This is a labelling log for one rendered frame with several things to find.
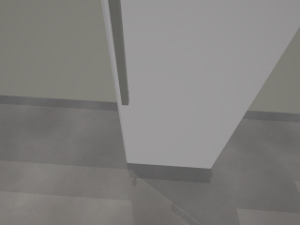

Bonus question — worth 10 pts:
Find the handle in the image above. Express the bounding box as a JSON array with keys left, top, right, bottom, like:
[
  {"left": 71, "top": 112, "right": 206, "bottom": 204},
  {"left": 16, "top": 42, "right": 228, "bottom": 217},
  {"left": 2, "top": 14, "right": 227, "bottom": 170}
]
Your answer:
[{"left": 108, "top": 0, "right": 129, "bottom": 106}]

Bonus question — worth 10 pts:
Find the fridge door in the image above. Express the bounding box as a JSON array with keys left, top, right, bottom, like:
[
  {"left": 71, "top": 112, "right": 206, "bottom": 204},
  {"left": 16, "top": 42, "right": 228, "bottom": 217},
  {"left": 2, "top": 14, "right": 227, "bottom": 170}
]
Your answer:
[{"left": 104, "top": 0, "right": 300, "bottom": 169}]

